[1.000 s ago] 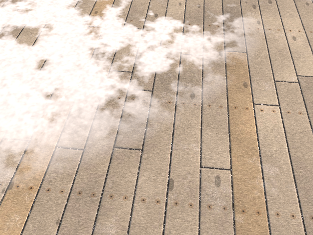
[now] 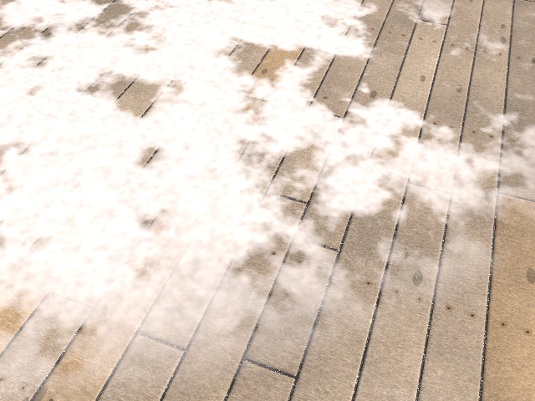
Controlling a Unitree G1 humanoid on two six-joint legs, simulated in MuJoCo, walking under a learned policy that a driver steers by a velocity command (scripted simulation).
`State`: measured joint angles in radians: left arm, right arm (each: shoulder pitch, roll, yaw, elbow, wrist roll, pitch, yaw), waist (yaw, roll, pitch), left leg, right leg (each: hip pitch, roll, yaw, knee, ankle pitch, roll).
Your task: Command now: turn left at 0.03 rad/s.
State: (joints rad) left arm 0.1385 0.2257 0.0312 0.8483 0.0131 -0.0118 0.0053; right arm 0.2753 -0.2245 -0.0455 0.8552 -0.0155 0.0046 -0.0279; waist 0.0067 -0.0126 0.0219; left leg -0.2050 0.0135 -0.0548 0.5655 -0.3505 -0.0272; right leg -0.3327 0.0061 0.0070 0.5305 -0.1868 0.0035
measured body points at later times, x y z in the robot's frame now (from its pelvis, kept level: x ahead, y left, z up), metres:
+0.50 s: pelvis +0.02 +0.01 +0.00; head +0.03 +0.02 +0.45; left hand +0.11 +0.27 -0.14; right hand +0.06 -0.24 -0.14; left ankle -0.03 +0.14 -0.73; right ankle +0.06 -0.12 -0.73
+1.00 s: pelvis +0.19 -0.01 +0.01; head +0.21 -0.02 +0.46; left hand +0.11 +0.23 -0.13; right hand +0.39 -0.25 -0.09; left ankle +0.36 +0.14 -0.68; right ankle +0.07 -0.11 -0.73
